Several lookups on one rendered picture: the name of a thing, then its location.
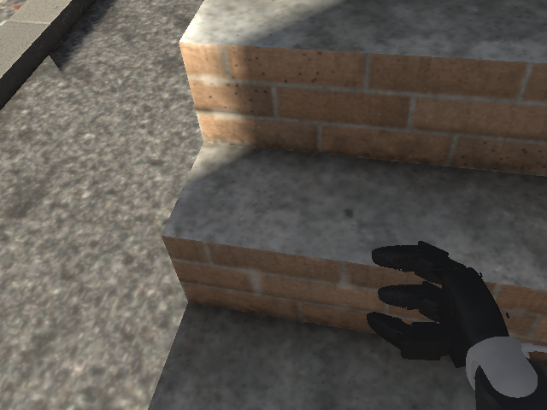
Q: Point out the robot right hand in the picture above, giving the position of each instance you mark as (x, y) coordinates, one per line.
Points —
(465, 309)

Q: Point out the right robot forearm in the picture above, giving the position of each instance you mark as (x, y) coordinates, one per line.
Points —
(504, 378)

